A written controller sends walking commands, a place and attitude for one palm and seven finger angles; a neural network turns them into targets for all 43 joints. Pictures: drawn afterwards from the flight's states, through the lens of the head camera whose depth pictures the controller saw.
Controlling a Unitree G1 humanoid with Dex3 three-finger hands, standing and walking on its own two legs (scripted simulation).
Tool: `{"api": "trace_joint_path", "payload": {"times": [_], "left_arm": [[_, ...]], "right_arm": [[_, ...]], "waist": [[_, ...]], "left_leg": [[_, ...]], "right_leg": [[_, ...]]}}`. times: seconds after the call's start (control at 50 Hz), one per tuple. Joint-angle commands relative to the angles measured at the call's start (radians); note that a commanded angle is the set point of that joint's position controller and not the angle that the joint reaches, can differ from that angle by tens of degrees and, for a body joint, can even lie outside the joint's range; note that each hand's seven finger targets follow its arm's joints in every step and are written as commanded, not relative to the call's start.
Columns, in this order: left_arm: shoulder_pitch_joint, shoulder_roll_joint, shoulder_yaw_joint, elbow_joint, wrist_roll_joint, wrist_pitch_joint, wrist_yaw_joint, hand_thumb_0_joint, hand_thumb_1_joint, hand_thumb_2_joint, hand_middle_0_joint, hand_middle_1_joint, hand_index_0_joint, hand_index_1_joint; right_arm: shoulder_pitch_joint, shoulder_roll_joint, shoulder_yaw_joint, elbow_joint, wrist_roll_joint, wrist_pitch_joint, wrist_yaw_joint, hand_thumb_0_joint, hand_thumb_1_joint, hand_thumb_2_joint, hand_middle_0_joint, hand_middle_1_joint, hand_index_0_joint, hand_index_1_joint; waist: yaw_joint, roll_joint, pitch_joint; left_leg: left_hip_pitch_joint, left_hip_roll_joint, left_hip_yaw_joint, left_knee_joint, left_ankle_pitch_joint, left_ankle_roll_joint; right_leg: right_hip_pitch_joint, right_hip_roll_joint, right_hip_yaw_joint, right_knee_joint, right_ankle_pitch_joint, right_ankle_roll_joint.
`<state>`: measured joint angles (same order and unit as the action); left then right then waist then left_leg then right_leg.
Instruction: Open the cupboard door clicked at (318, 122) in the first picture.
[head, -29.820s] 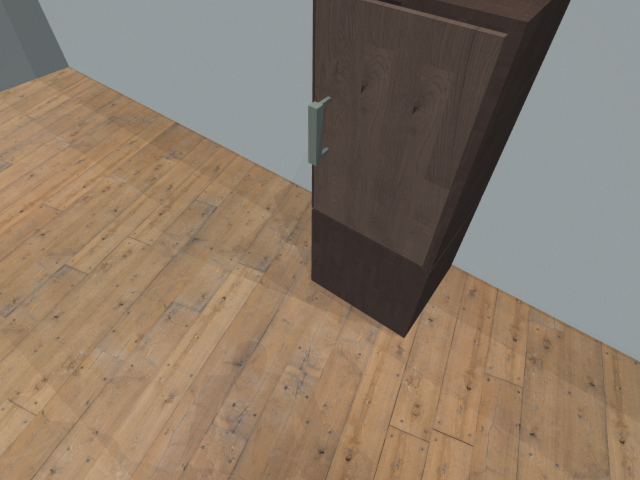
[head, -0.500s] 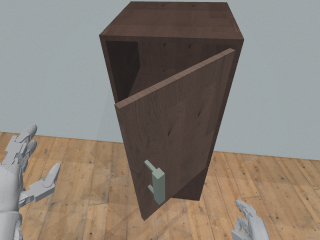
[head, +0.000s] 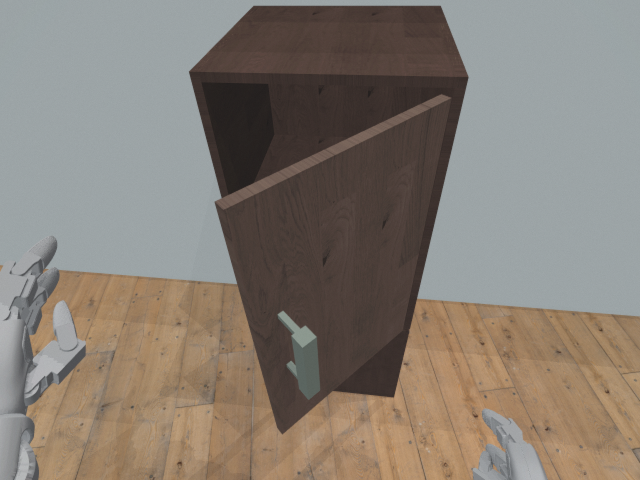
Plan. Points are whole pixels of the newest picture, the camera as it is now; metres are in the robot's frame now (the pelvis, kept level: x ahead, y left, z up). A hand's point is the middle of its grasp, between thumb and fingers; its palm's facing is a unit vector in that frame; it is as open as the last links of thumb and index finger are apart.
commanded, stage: step back with the hand held close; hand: left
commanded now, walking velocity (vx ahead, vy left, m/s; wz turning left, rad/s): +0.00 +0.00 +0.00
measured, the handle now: (297, 355) +0.31 +0.08 -0.05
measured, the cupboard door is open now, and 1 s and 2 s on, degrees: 48 48 48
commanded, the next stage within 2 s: stop stepping back and stand still in 1.30 s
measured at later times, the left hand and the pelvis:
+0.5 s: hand (71, 358) +0.18 +0.27 +0.15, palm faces +0.33 -0.79 -0.51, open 7.4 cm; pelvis -0.04 +0.01 +0.00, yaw -2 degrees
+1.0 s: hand out of the picture +0.09 +0.29 +0.15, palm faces +0.44 -0.78 -0.44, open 7.4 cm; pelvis -0.11 +0.03 -0.02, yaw +2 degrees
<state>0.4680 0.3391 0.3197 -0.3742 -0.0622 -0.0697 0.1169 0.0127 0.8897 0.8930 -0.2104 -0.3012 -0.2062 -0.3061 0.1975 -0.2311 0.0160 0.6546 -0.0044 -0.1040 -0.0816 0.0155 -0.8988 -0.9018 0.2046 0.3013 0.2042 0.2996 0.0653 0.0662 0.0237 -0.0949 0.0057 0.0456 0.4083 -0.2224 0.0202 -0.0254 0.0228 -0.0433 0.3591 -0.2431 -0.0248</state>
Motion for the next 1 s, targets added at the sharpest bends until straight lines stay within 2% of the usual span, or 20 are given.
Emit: {"api": "trace_joint_path", "payload": {"times": [0.0,0.04,0.06,0.08,0.12,0.18,0.24,0.36,0.38,0.46,0.58,0.7,0.74,0.78,0.84,0.86,0.9,0.94,0.96,0.98], "left_arm": [[-0.099,0.179,0.115,-0.196,-0.002,-0.076,0.011,0.000,0.900,0.900,-0.200,-0.300,-0.200,-0.300],[-0.177,0.208,0.129,-0.251,-0.004,-0.086,0.012,0.000,0.900,0.900,-0.200,-0.300,-0.200,-0.300],[-0.342,0.372,0.285,-0.284,0.018,-0.138,0.029,0.000,0.900,0.900,-0.200,-0.300,-0.200,-0.300],[-0.170,0.264,0.212,-0.174,0.010,-0.136,0.015,0.000,0.900,0.900,-0.200,-0.300,-0.200,-0.300],[-0.026,0.193,0.151,-0.152,0.013,-0.129,0.000,0.000,0.900,0.900,-0.200,-0.300,-0.200,-0.300],[0.023,0.203,0.156,-0.188,0.014,-0.132,0.004,0.000,0.900,0.900,-0.200,-0.300,-0.200,-0.300],[0.044,0.239,0.187,-0.229,0.014,-0.130,0.014,0.000,0.900,0.900,-0.200,-0.300,-0.200,-0.300],[0.063,0.288,0.233,-0.317,0.012,-0.135,0.033,0.000,0.900,0.900,-0.200,-0.300,-0.200,-0.300],[0.077,0.281,0.231,-0.316,0.011,-0.135,0.036,0.000,0.900,0.900,-0.200,-0.300,-0.200,-0.300],[0.107,0.269,0.231,-0.317,0.012,-0.141,0.042,0.000,0.900,0.900,-0.200,-0.300,-0.200,-0.300],[0.080,0.251,0.229,-0.319,0.033,-0.172,0.048,0.000,0.900,0.900,-0.200,-0.300,-0.200,-0.300],[0.047,0.246,0.256,-0.337,0.060,-0.196,0.049,0.000,0.900,0.900,-0.200,-0.300,-0.200,-0.300],[0.051,0.242,0.253,-0.338,0.053,-0.197,0.047,0.000,0.900,0.900,-0.200,-0.300,-0.200,-0.300],[0.026,0.234,0.234,-0.357,0.050,-0.198,0.045,0.000,0.900,0.900,-0.200,-0.300,-0.200,-0.300],[-0.007,0.236,0.199,-0.359,0.041,-0.200,0.059,0.000,0.900,0.900,-0.200,-0.300,-0.200,-0.300],[-0.028,0.242,0.195,-0.370,0.042,-0.202,0.068,0.000,0.900,0.900,-0.200,-0.300,-0.200,-0.300],[-0.018,0.265,0.214,-0.368,0.039,-0.200,0.076,0.000,0.900,0.900,-0.200,-0.300,-0.200,-0.300],[-0.010,0.290,0.242,-0.405,0.034,-0.212,0.076,0.000,0.900,0.900,-0.200,-0.300,-0.200,-0.300],[0.003,0.292,0.256,-0.416,0.038,-0.219,0.074,0.000,0.900,0.900,-0.200,-0.300,-0.200,-0.300],[0.008,0.282,0.283,-0.441,0.049,-0.228,0.071,0.000,0.900,0.900,-0.200,-0.300,-0.200,-0.300]], "right_arm": [[-0.154,-0.104,-0.036,-0.168,0.002,-0.063,-0.005,0.000,-0.900,-0.900,0.200,0.300,0.200,0.300],[-0.163,-0.104,-0.036,-0.170,0.003,-0.066,-0.006,0.000,-0.900,-0.900,0.200,0.300,0.200,0.300],[-0.141,-0.102,-0.017,-0.213,0.021,-0.048,-0.007,0.000,-0.900,-0.900,0.200,0.300,0.200,0.300],[-0.144,-0.104,-0.030,-0.184,0.007,-0.034,-0.011,0.000,-0.900,-0.900,0.200,0.300,0.200,0.300],[-0.136,-0.114,-0.043,-0.198,0.004,-0.009,-0.003,0.000,-0.900,-0.900,0.200,0.300,0.200,0.300],[-0.133,-0.121,-0.051,-0.214,0.005,0.012,-0.006,0.000,-0.900,-0.900,0.200,0.300,0.200,0.300],[-0.131,-0.117,-0.060,-0.230,0.009,0.034,-0.013,0.000,-0.900,-0.900,0.200,0.300,0.200,0.300],[-0.139,-0.116,-0.067,-0.259,0.013,0.055,-0.023,0.000,-0.900,-0.900,0.200,0.300,0.200,0.300],[-0.131,-0.110,-0.066,-0.263,0.015,0.056,-0.023,0.000,-0.900,-0.900,0.200,0.300,0.200,0.300],[-0.129,-0.121,-0.072,-0.268,0.014,0.052,-0.019,0.000,-0.900,-0.900,0.200,0.300,0.200,0.300],[-0.117,-0.134,-0.068,-0.279,0.012,0.027,-0.017,0.000,-0.900,-0.900,0.200,0.300,0.200,0.300],[-0.103,-0.136,-0.076,-0.276,0.007,-0.013,-0.015,0.000,-0.900,-0.900,0.200,0.300,0.200,0.300],[-0.089,-0.130,-0.077,-0.266,0.007,-0.021,-0.010,0.000,-0.900,-0.900,0.200,0.300,0.200,0.300],[-0.080,-0.126,-0.078,-0.256,0.004,-0.026,-0.008,0.000,-0.900,-0.900,0.200,0.300,0.200,0.300],[-0.055,-0.113,-0.079,-0.212,0.002,-0.025,0.002,0.000,-0.900,-0.900,0.200,0.300,0.200,0.300],[-0.052,-0.109,-0.079,-0.193,-0.001,-0.022,0.003,0.000,-0.900,-0.900,0.200,0.300,0.200,0.300],[-0.057,-0.097,-0.072,-0.189,0.002,-0.017,0.001,0.000,-0.900,-0.900,0.200,0.300,0.200,0.300],[-0.086,-0.112,-0.068,-0.204,0.004,-0.017,-0.008,0.000,-0.900,-0.900,0.200,0.300,0.200,0.300],[-0.116,-0.130,-0.069,-0.216,0.000,-0.022,-0.014,0.000,-0.900,-0.900,0.200,0.300,0.200,0.300],[-0.129,-0.136,-0.071,-0.227,-0.007,-0.038,-0.013,0.000,-0.900,-0.900,0.200,0.300,0.200,0.300]], "waist": [[0.003,-0.011,-0.032],[0.003,-0.017,-0.057],[-0.038,0.035,0.065],[-0.043,-0.063,0.029],[-0.044,-0.089,-0.032],[-0.047,-0.035,-0.118],[-0.049,-0.067,-0.175],[-0.046,-0.010,-0.199],[-0.047,-0.029,-0.197],[-0.047,0.016,-0.171],[-0.057,0.042,-0.063],[-0.048,0.093,-0.088],[-0.057,0.016,-0.085],[-0.067,-0.035,-0.073],[-0.081,-0.179,-0.068],[-0.087,-0.178,-0.077],[-0.088,-0.187,-0.095],[-0.079,-0.022,-0.066],[-0.070,0.153,-0.053],[-0.057,0.322,-0.105]], "left_leg": [[0.048,0.017,-0.027,-0.054,0.124,0.010],[0.059,0.014,-0.026,-0.049,0.124,0.012],[-0.024,0.021,-0.048,-0.026,0.033,0.019],[-0.026,0.023,-0.062,0.008,0.037,0.023],[0.001,0.028,-0.045,0.034,0.102,0.024],[0.006,0.049,-0.039,0.015,0.223,0.018],[0.009,0.059,-0.031,0.027,0.299,0.016],[-0.050,0.070,-0.047,0.030,0.341,0.015],[-0.060,0.073,-0.049,0.029,0.333,0.013],[-0.129,0.084,-0.069,0.003,0.233,0.019],[-0.412,0.130,-0.157,-0.131,-0.270,0.056],[-0.614,0.202,-0.237,-0.208,-0.471,0.100],[-0.562,0.162,-0.203,-0.127,-0.402,0.087],[-0.495,0.098,-0.147,-0.029,-0.391,0.058],[-0.178,-0.006,-0.065,0.297,-0.189,-0.008],[-0.122,-0.017,-0.060,0.358,-0.145,-0.015],[-0.103,-0.013,-0.067,0.280,-0.115,-0.012],[-0.184,0.060,-0.167,0.073,-0.185,0.016],[-0.332,0.160,-0.290,-0.112,-0.314,0.048],[-0.553,0.305,-0.475,-0.328,-0.582,0.109]], "right_leg": [[-0.105,-0.024,0.037,-0.086,0.119,0.009],[-0.100,-0.026,0.045,-0.093,0.122,0.012],[-0.210,-0.068,0.137,-0.145,0.132,0.009],[-0.227,-0.089,0.145,-0.154,0.133,0.011],[-0.224,-0.101,0.138,-0.132,0.205,0.018],[-0.171,-0.098,0.105,-0.055,0.336,0.025],[-0.150,-0.094,0.098,-0.014,0.430,0.033],[-0.124,-0.086,0.101,0.046,0.448,0.027],[-0.125,-0.083,0.100,0.054,0.436,0.027],[-0.139,-0.070,0.104,0.065,0.325,0.027],[-0.087,-0.030,0.096,0.116,0.022,0.032],[0.064,0.025,0.066,0.323,0.046,0.044],[-0.003,0.008,0.113,0.261,0.066,0.031],[-0.118,-0.036,0.190,0.142,-0.041,0.007],[-0.495,-0.192,0.339,-0.087,-0.205,-0.077],[-0.545,-0.230,0.338,-0.095,-0.147,-0.098],[-0.519,-0.212,0.258,-0.043,-0.051,-0.073],[-0.481,-0.102,0.175,0.071,-0.111,-0.014],[-0.365,-0.016,0.108,0.227,-0.152,0.020],[-0.125,0.084,0.049,0.538,-0.149,0.047]]}}
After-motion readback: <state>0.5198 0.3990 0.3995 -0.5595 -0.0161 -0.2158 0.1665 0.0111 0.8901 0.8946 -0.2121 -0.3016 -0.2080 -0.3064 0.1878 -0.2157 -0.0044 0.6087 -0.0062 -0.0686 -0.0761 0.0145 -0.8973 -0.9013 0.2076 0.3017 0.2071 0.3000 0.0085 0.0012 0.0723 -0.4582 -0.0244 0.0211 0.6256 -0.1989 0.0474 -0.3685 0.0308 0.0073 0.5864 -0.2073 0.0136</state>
